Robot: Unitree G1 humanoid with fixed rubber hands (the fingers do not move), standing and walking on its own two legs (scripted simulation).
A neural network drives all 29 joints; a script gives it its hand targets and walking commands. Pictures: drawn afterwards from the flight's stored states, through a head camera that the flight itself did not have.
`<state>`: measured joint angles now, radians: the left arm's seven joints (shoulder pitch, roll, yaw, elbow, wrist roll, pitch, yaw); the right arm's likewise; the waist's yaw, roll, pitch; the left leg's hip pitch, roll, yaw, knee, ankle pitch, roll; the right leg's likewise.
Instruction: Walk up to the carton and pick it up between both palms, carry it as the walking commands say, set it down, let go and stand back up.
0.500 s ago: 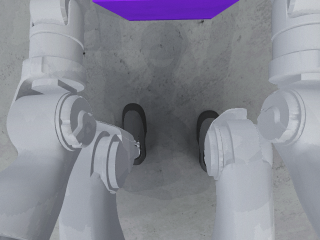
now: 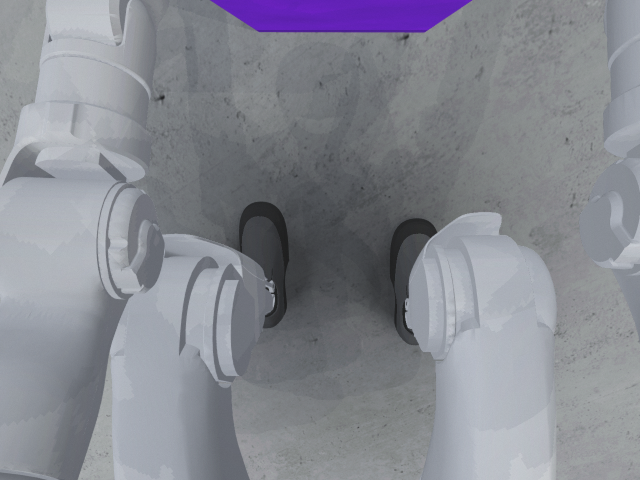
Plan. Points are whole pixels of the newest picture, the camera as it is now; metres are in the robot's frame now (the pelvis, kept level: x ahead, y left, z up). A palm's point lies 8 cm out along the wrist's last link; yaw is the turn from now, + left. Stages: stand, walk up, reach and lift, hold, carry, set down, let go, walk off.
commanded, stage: set down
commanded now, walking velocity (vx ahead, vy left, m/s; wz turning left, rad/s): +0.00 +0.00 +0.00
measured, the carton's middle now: out of the picture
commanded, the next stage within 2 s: let go in 1.36 s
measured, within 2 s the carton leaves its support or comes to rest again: neither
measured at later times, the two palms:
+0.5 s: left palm out of the picture +0.59 +0.12 -0.07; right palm out of the picture +0.56 -0.27 -0.07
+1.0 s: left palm out of the picture +0.59 +0.11 +0.08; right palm out of the picture +0.55 -0.29 +0.08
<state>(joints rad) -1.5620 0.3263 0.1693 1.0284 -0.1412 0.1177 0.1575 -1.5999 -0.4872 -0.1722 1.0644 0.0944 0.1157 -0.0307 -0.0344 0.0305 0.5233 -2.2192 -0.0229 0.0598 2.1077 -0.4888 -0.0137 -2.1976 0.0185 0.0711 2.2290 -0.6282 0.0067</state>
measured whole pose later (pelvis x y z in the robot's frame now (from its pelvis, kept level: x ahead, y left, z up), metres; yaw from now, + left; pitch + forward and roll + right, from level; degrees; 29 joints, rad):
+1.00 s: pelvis +0.00 +0.00 +0.16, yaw -3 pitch +25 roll +4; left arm -1.49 0.35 0.17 0.81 -0.17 0.37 0.18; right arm -1.50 -0.52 -0.17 0.89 0.14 0.34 -0.03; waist -0.03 -0.01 0.52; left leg -1.59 -0.02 0.05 1.61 -0.45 -0.01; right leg -1.59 0.02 0.07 1.72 -0.56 0.01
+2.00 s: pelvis +0.06 +0.01 +0.34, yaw -6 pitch +14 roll +1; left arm -0.35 0.20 0.13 0.49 -0.09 0.26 -0.01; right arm -0.35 -0.25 -0.17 0.49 0.12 0.23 0.03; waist -0.03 0.00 0.12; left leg -0.85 -0.01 0.04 0.91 -0.31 0.01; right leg -0.84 0.02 0.07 0.97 -0.38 0.01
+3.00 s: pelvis +0.12 +0.00 +0.39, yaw -7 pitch -5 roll +0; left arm 0.18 0.30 0.06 0.49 -0.05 0.07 -0.02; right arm 0.25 -0.29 -0.11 0.48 0.05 0.06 0.04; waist -0.03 0.00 0.02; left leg -0.18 0.00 0.03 0.58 -0.31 0.01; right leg -0.16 0.02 0.07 0.60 -0.35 0.01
